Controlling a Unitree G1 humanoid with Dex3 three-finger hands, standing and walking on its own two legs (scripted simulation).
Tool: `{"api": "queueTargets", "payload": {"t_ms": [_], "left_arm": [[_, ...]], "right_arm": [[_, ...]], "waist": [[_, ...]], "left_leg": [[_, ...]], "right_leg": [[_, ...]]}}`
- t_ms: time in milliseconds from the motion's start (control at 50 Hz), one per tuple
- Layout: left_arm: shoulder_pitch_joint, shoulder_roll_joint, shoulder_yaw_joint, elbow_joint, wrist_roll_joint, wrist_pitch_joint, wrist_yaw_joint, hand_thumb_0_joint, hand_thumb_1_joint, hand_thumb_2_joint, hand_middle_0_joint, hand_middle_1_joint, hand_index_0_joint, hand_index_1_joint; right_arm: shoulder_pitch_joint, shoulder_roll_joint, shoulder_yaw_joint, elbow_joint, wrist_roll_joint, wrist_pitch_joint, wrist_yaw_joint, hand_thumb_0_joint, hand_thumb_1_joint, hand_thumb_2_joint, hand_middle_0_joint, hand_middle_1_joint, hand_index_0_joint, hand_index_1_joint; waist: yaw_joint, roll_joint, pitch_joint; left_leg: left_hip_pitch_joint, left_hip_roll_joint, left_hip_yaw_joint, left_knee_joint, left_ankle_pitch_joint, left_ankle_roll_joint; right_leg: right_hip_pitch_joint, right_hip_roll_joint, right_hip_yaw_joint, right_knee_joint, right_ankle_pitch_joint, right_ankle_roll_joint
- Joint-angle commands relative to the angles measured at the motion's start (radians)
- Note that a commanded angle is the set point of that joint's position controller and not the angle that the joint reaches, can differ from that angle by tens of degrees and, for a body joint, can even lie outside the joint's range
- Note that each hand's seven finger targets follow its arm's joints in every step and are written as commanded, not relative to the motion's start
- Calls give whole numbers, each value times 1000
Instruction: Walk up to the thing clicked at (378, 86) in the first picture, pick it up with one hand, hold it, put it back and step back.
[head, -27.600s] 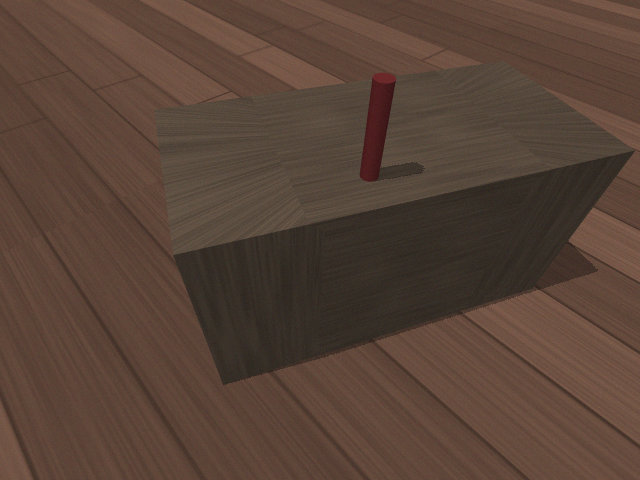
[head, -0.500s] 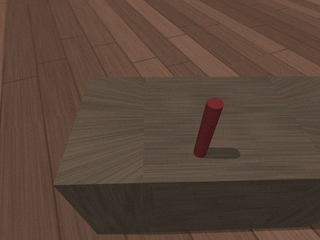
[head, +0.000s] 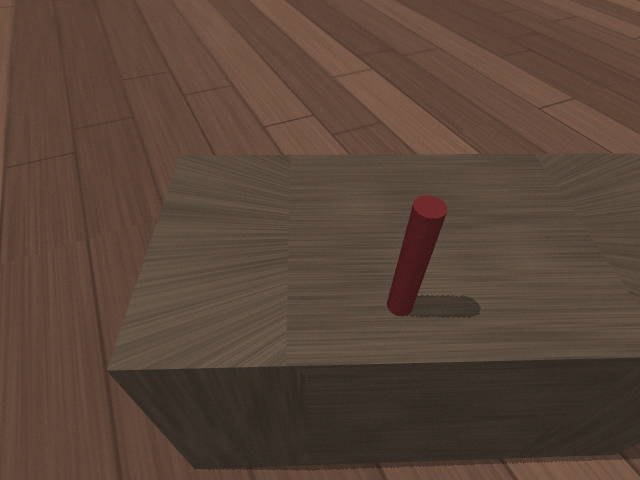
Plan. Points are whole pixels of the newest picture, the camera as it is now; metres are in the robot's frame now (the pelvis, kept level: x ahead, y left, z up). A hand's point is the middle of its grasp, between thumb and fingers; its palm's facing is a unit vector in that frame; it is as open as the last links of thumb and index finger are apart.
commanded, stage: stand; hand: right
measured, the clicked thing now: (412, 263) +0.45 -0.15 -0.01
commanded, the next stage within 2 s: step back in 0.52 s
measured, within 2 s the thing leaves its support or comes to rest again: neither
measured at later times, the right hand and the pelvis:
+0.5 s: hand out of the picture +0.07 -0.25 -0.16, palm faces -0.03 +0.94 -0.33, open 7.4 cm; pelvis +0.00 +0.00 +0.00, yaw +0 degrees
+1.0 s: hand out of the picture -0.04 -0.22 -0.15, palm faces -0.04 +0.90 -0.44, open 7.4 cm; pelvis -0.09 +0.06 -0.02, yaw +0 degrees
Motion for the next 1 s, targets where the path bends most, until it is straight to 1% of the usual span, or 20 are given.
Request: {"api": "queueTargets", "payload": {"t_ms": [0,480,500,540,600,620,640,660,680,700,720,780,820,840,860,880,900,920,940,980], "left_arm": [[-37,217,42,-57,-4,-25,18,0,900,900,-200,-300,-200,-300],[-44,216,41,-61,-5,-25,16,0,900,900,-200,-300,-200,-300],[-56,276,89,-90,-21,-13,21,0,900,900,-200,-300,-200,-300],[-32,269,95,-109,-23,-6,27,0,900,900,-200,-300,-200,-300],[-43,279,107,-152,-19,6,26,0,900,900,-200,-300,-200,-300],[-52,296,111,-163,-16,10,27,0,900,900,-200,-300,-200,-300],[-65,307,115,-182,-11,14,29,0,900,900,-200,-300,-200,-300],[-78,316,117,-200,1,15,31,0,900,900,-200,-300,-200,-300],[-85,320,121,-220,17,14,32,0,900,900,-200,-300,-200,-300],[-109,313,120,-238,16,14,34,0,900,900,-200,-300,-200,-300],[-159,308,116,-257,18,16,36,0,900,900,-200,-300,-200,-300],[-172,295,110,-291,25,27,37,0,900,900,-200,-300,-200,-300],[-169,276,105,-307,8,49,32,0,900,900,-200,-300,-200,-300],[-109,220,96,-314,-2,59,30,0,900,900,-200,-300,-200,-300],[-62,175,88,-318,-5,65,35,0,900,900,-200,-300,-200,-300],[-103,228,106,-313,6,69,49,0,900,900,-200,-300,-200,-300],[-137,249,114,-299,10,73,54,0,900,900,-200,-300,-200,-300],[-98,245,110,-286,3,74,54,0,900,900,-200,-300,-200,-300],[-39,227,106,-272,-10,71,51,0,900,900,-200,-300,-200,-300],[-3,242,113,-277,-4,64,44,0,900,900,-200,-300,-200,-300]], "right_arm": [[-35,-210,-39,-57,-2,-20,-17,0,-900,-900,200,300,200,300],[-29,-212,-40,-55,-3,-20,-17,0,-900,-900,200,300,200,300],[-60,-263,-62,-65,5,-2,-13,0,-900,-900,200,300,200,300],[-32,-242,-67,-86,20,7,-13,0,-900,-900,200,300,200,300],[-26,-232,-77,-124,22,20,-12,0,-900,-900,200,300,200,300],[-26,-229,-80,-132,22,28,-13,0,-900,-900,200,300,200,300],[-11,-219,-81,-138,22,37,-12,0,-900,-900,200,300,200,300],[-13,-216,-87,-151,16,48,-10,0,-900,-900,200,300,200,300],[7,-217,-92,-163,10,57,-8,0,-900,-900,200,300,200,300],[26,-217,-94,-170,16,61,-5,0,-900,-900,200,300,200,300],[69,-218,-99,-173,19,60,-4,0,-900,-900,200,300,200,300],[120,-233,-107,-173,11,50,-5,0,-900,-900,200,300,200,300],[167,-224,-114,-161,-12,34,-9,0,-900,-900,200,300,200,300],[119,-279,-127,-183,-35,25,-13,0,-900,-900,200,300,200,300],[74,-369,-143,-214,-47,17,-14,0,-900,-900,200,300,200,300],[62,-433,-151,-238,-28,16,-13,0,-900,-900,200,300,200,300],[36,-397,-149,-243,-28,13,-19,0,-900,-900,200,300,200,300],[-21,-343,-133,-247,-27,9,-30,0,-900,-900,200,300,200,300],[-60,-305,-123,-259,-31,8,-38,0,-900,-900,200,300,200,300],[-25,-275,-121,-272,-19,6,-47,0,-900,-900,200,300,200,300]], "waist": [[-1,2,-52],[-3,-2,-52],[11,-4,57],[2,-9,-42],[1,-54,-137],[2,-81,-129],[4,-129,-118],[12,-189,-95],[7,-188,-86],[-7,-179,-79],[-41,-195,-85],[-39,-170,-101],[-60,-99,-85],[-23,89,-58],[14,249,-59],[-43,252,-82],[-46,182,-64],[-1,117,-64],[33,134,-66],[28,151,-77]], "left_leg": [[-21,109,-84,-52,151,40],[-22,106,-81,-50,153,34],[-101,94,-94,55,289,62],[-75,96,-75,126,380,73],[-67,44,-36,269,284,72],[-94,5,-22,337,205,65],[-134,-34,-6,421,29,59],[-199,-76,-22,576,-290,64],[-234,-56,-81,679,-382,71],[-228,-45,-123,718,-384,78],[-216,-22,-140,705,-360,83],[-215,-27,-72,488,-257,59],[-161,-32,-31,174,-16,48],[-153,89,-226,47,177,73],[-70,256,-457,28,445,122],[-194,341,-552,12,462,210],[-196,326,-518,17,436,219],[-101,263,-374,80,485,201],[-45,216,-290,123,529,188],[3,193,-247,156,564,179]], "right_leg": [[19,-116,102,-45,163,-30],[6,-115,105,-46,150,-30],[-64,-98,111,39,303,-31],[-25,-103,96,86,379,-58],[-34,-162,148,90,410,-124],[-59,-203,193,72,416,-160],[-74,-260,245,56,414,-210],[-100,-328,310,30,399,-269],[-127,-362,321,40,393,-303],[-169,-347,283,68,398,-300],[-196,-322,252,93,382,-274],[-159,-255,201,191,318,-203],[-172,-182,157,331,174,-137],[-245,-53,106,476,-8,-91],[-429,117,105,624,-440,-45],[-366,141,234,749,-527,-29],[-363,149,294,842,-486,-35],[-434,149,309,897,-403,-36],[-479,147,295,926,-340,-35],[-449,129,260,925,-295,-16]]}}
